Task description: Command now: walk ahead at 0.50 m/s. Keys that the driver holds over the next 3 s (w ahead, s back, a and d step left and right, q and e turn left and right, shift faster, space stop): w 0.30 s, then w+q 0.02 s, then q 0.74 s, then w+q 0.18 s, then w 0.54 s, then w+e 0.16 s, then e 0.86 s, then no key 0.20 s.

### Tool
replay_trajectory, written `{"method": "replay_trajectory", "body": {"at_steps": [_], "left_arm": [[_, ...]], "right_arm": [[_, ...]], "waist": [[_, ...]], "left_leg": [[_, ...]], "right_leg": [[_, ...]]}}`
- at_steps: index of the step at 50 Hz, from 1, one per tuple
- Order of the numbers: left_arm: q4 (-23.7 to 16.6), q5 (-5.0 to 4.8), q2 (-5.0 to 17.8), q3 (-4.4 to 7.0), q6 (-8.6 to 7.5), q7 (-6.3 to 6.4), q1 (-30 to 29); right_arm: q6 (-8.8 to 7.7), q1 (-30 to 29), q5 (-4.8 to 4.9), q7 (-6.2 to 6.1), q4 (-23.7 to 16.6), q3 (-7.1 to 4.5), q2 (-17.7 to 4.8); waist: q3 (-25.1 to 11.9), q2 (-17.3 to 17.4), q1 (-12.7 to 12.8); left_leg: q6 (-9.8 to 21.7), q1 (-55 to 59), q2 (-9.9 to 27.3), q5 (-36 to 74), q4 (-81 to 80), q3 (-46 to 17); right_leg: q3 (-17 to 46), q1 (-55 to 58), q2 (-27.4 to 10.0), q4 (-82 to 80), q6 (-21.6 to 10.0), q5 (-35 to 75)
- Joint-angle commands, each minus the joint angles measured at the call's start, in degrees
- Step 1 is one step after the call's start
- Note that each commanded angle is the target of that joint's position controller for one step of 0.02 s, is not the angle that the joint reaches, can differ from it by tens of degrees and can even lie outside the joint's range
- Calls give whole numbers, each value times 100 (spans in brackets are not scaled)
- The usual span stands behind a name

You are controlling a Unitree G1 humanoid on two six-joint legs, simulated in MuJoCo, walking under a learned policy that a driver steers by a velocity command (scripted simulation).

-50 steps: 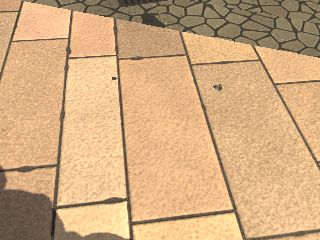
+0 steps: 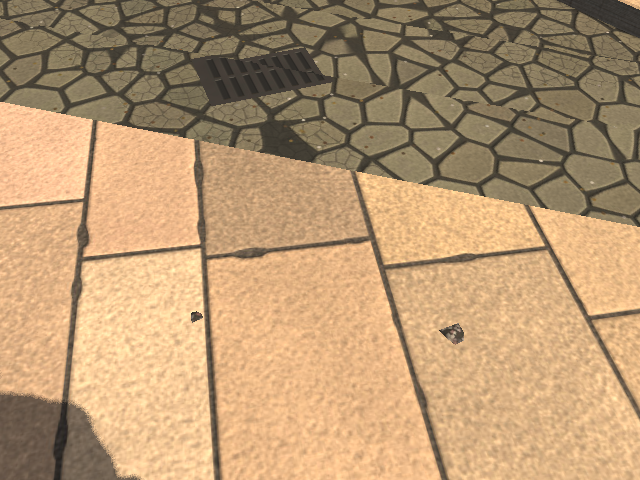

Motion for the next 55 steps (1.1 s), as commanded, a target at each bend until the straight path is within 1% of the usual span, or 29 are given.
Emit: {"method": "replay_trajectory", "body": {"at_steps": [1,4,7,12,15,16,17,18,19,20,21,22,24,25,27,30,34,39,41,42,43,44,45,46,47,49,50,53,55], "left_arm": [[-172,27,152,28,91,-56,196],[-411,-2,162,8,98,-65,-580],[-587,-48,62,-56,71,-74,-1200],[-809,-58,134,-63,28,-51,-1824],[-777,-60,229,-5,-47,-17,-1539],[-625,-52,305,48,-87,22,-1048],[-290,0,399,118,-165,82,-66],[-71,155,779,229,-248,163,937],[-62,208,1346,364,-228,173,1229],[-145,-73,1100,339,-147,142,963],[-246,-115,787,228,-158,140,286],[-288,-106,444,139,-190,139,-43],[-230,-133,175,54,-202,226,-182],[-213,-119,176,39,-219,251,-114],[-222,-118,363,70,-260,273,-52],[-259,-98,417,68,-219,314,-100],[-253,-108,533,91,-122,348,-11],[-272,-51,786,222,110,331,131],[-282,-40,846,269,216,350,166],[-254,-22,869,296,271,353,253],[-279,5,752,289,321,329,527],[-703,-114,285,172,355,304,316],[-767,-51,493,180,452,335,-123],[-806,-107,483,189,481,321,-241],[-797,-150,431,181,438,313,-336],[-769,-20,567,223,400,310,-274],[-744,8,549,227,433,299,-185],[-832,-63,412,187,529,310,-206],[-941,-25,455,177,540,273,-367]], "right_arm": [[-151,344,32,-15,-55,-85,-560],[-135,667,39,-22,81,-45,-501],[-139,921,31,-42,187,-23,-510],[-99,1313,-38,-121,411,-20,-550],[-69,1131,-79,-175,457,-48,-643],[-57,1076,-79,-175,469,-54,-668],[-35,986,-47,-164,474,-34,-632],[-53,955,42,-153,316,27,-482],[-26,1773,337,-144,260,169,190],[34,1480,173,-227,381,-43,-528],[43,1008,124,-234,219,-72,-478],[57,718,67,-228,158,-69,-372],[232,694,-69,-155,151,-128,-279],[319,755,-90,-122,157,-143,-189],[445,771,-76,-92,97,-162,-83],[561,278,-100,-67,-161,-156,-71],[610,-372,-101,14,-487,-75,-45],[668,-727,-126,54,-802,-127,-287],[623,-688,-107,49,-893,-143,-282],[550,-513,-109,31,-883,-154,-299],[451,-188,-148,-29,-829,-274,-743],[448,-35,-90,-89,-910,-483,-1569],[500,482,27,-107,-744,-523,-1497],[548,242,32,-149,-764,-465,-1284],[603,-179,15,-187,-840,-391,-1052],[636,-785,55,-216,-1047,-294,-741],[619,-776,40,-191,-1077,-283,-735],[547,-540,20,-127,-1043,-348,-983],[564,-364,2,-114,-1025,-374,-1045]], "waist": [[81,484,156],[268,476,-12],[326,509,-170],[428,554,-325],[297,586,-85],[55,587,115],[-404,400,526],[-1118,68,829],[-2031,-1221,543],[-2003,-285,542],[-1216,-162,260],[-719,-10,148],[-377,-217,-112],[-412,-235,-182],[-507,-227,-321],[-365,-379,-340],[-385,-487,-164],[-323,-482,28],[-296,-370,20],[-388,-86,-99],[-644,928,-166],[-665,2316,-209],[-973,1309,-519],[-700,936,-359],[-388,657,-187],[-391,724,36],[-556,646,54],[-705,511,14],[-748,715,-113]], "left_leg": [[625,148,1490,978,-1402,-1272],[588,404,1369,1282,-1485,-1053],[524,597,1306,1646,-1450,-862],[573,1435,1564,2301,-1164,-841],[468,1719,1664,3629,-542,-736],[401,1636,1605,4347,67,-736],[260,1313,1342,4473,1179,-588],[113,191,1055,2886,2698,-473],[-189,-1765,6,-1631,4993,-48],[-157,-1925,55,-2059,5541,-829],[-163,-2025,312,-1686,5477,-951],[-190,-2011,501,-1438,5212,-892],[-289,-1663,645,-1177,4788,-824],[-326,-1491,583,-1070,4742,-769],[-402,-1497,499,-875,4648,-665],[-452,-1793,608,-384,3913,-536],[-399,-1406,599,160,2668,-239],[-216,-1280,541,-756,2057,-99],[-106,-1041,483,-940,1519,-59],[-28,-601,447,-442,928,-147],[169,44,958,670,196,-1107],[1240,774,2530,2887,-174,-3466],[1680,849,2599,2854,-227,-3504],[1614,590,2338,2460,-212,-3026],[1333,255,1969,1972,-311,-2620],[966,103,1458,1945,-305,-2160],[946,123,1400,2219,-250,-2099],[926,195,1335,1934,-262,-2219],[958,161,1237,-472,-657,-2584]], "right_leg": [[-34,-585,-265,-247,134,526],[-173,-1023,-311,-1085,260,1087],[-336,-872,-178,-2045,284,1501],[-435,-838,10,-2826,99,1316],[-526,-191,259,-3183,-166,672],[-572,515,447,-3338,-266,513],[-582,1686,552,-3745,-400,902],[369,3261,-431,-3706,-641,1345],[2836,4894,-2365,-3944,-1548,2625],[2932,4319,-2261,-4142,-1565,3510],[1891,3551,-2031,-4183,-1377,4081],[1225,2905,-1770,-4343,-1130,4449],[379,2096,-1332,-4608,-732,4348],[164,1919,-1287,-4642,-675,4533],[-163,1806,-1279,-4676,-736,4762],[-610,1697,-1188,-4725,-719,4274],[-1025,1681,-1171,-4593,-694,3789],[-879,1980,-1591,-4123,-674,2743],[-865,2008,-1673,-3679,-521,2265],[-994,1866,-1550,-3167,-290,1860],[-1322,1448,-1066,-1910,73,981],[-1458,-314,226,-466,545,-2191],[-361,-511,291,362,578,-2567],[-138,-661,182,587,595,-2124],[1,-665,86,378,580,-1578],[59,-457,70,13,566,-956],[36,-327,167,33,572,-878],[103,-231,242,-427,632,-874],[126,-211,231,-861,657,-845]]}}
